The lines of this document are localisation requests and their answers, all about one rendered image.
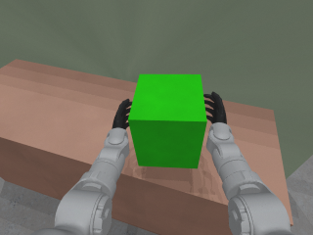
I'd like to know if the right robot upper arm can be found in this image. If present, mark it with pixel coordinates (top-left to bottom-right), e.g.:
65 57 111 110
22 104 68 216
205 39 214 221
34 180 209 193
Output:
228 192 295 235

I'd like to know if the robot left forearm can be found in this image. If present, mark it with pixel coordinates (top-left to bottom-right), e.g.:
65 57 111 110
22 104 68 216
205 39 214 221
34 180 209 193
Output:
55 127 130 225

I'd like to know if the robot left hand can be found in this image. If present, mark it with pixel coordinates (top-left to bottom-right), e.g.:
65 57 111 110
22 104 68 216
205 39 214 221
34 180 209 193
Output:
112 99 133 129

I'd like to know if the robot right hand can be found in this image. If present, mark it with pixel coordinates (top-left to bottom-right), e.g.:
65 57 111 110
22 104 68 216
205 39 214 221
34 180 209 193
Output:
203 91 227 124

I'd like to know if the robot right forearm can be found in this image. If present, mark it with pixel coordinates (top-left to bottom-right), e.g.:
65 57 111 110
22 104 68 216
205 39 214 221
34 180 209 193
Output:
205 122 291 230

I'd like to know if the carton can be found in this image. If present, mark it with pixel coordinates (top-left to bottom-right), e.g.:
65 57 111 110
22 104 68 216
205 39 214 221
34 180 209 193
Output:
128 74 207 169

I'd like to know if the left robot upper arm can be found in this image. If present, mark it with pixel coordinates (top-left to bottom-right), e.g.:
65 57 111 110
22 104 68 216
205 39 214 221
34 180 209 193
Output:
29 189 112 235

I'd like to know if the pedestal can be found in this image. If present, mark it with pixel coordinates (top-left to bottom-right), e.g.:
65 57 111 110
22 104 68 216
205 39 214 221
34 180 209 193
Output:
0 59 293 235

